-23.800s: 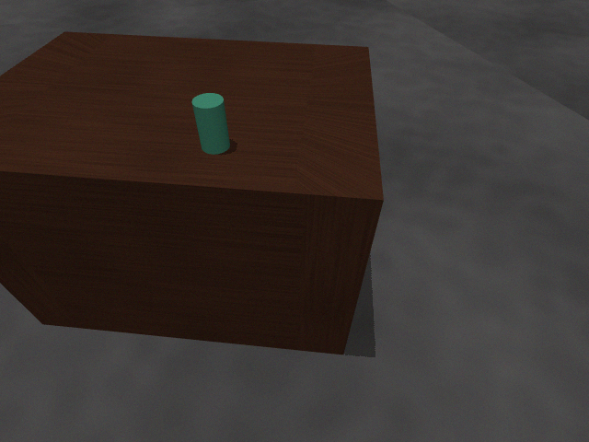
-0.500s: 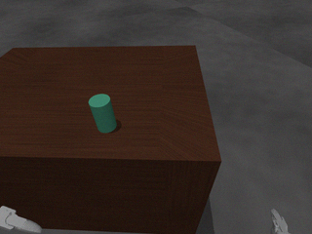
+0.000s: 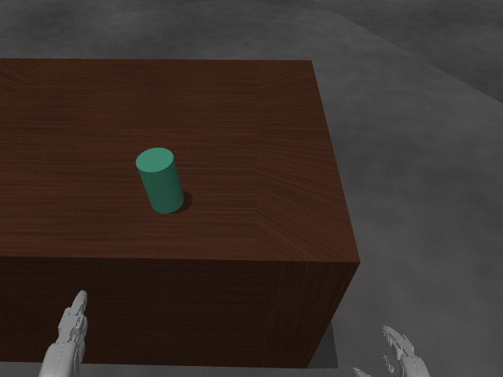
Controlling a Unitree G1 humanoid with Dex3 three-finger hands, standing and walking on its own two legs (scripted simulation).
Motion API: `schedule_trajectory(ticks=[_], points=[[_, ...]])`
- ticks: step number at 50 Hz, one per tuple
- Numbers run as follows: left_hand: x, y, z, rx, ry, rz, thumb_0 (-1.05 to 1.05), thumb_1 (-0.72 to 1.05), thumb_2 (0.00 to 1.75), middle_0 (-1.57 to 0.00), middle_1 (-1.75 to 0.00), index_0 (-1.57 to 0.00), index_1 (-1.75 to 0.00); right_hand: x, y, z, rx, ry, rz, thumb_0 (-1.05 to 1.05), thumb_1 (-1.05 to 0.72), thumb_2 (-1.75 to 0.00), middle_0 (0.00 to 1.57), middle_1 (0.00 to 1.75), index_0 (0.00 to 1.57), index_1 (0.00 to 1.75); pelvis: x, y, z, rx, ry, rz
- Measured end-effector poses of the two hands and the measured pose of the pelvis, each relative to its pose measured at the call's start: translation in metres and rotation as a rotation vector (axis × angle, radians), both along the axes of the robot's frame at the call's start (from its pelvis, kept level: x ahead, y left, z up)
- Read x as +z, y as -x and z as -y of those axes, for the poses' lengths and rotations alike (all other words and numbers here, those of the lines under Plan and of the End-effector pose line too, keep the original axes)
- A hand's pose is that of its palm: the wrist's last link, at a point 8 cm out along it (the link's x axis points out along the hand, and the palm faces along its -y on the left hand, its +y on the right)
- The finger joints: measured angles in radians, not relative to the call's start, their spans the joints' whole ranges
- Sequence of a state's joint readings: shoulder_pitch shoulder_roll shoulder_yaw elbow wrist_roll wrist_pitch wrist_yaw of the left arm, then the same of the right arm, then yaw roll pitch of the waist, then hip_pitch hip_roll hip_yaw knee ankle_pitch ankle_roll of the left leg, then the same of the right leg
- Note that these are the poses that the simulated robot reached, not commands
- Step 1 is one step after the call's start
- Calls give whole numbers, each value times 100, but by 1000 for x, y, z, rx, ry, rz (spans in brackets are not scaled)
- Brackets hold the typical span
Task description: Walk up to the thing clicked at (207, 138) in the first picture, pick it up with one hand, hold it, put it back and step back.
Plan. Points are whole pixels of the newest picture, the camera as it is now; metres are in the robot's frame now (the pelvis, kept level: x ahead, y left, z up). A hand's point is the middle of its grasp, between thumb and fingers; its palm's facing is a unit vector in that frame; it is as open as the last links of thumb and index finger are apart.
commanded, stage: home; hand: left
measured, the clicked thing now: (161, 181) +0.48 +0.20 +0.04
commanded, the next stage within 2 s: none
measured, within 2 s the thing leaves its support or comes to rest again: neither
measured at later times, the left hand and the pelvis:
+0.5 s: hand (154, 366) +0.19 +0.18 -0.10, palm faces +0.08 -0.97 -0.24, open 17.7 cm; pelvis +0.01 +0.00 +0.00, yaw -1 degrees
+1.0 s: hand out of the picture +0.07 +0.27 -0.14, palm faces -0.07 -0.91 -0.41, open 17.7 cm; pelvis -0.01 +0.00 +0.00, yaw -1 degrees
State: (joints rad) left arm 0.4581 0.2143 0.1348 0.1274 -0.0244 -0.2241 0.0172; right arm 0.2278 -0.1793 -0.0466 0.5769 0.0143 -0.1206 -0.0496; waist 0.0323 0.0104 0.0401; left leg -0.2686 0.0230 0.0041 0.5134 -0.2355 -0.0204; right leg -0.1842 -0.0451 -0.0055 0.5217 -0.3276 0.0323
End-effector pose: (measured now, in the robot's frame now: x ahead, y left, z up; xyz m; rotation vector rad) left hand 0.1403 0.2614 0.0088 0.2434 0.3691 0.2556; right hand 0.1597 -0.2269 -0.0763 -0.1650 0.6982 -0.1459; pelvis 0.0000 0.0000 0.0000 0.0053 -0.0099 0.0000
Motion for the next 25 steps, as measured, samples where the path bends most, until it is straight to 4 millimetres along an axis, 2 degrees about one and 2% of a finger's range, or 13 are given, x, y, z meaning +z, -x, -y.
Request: schedule_trajectory(ticks=[7, 11, 16, 25], points=[[-58, -5, 29, -53, 115, -204, -1, -60, 2, -5, -4, -5, -4, 1, -1, -2, 7, 27, -29, 1, -70, -79, 18, 27, 18, 27, 0, -2, -1, -1, 3, -18], [-77, -9, 35, -46, 133, -275, -1, -60, 1, -5, -4, -5, -4, -5, 4, -2, 18, 38, -72, 1, -79, -84, 19, 28, 19, 28, -1, -4, -1, -6, 7, -20], [-85, -17, 35, -36, 123, -317, -1, -60, 1, -5, -4, -5, -4, -16, 17, 2, 4, 45, -146, 1, -85, -88, 19, 30, 20, 29, -1, -6, -2, -10, 10, -24], [-81, -31, 34, -37, 89, -325, -1, -59, 2, -5, -4, -5, -4, -24, 31, 11, -36, 35, -205, 1, -89, -90, 20, 30, 20, 30, -1, -10, -2, -20, 7, -27]])
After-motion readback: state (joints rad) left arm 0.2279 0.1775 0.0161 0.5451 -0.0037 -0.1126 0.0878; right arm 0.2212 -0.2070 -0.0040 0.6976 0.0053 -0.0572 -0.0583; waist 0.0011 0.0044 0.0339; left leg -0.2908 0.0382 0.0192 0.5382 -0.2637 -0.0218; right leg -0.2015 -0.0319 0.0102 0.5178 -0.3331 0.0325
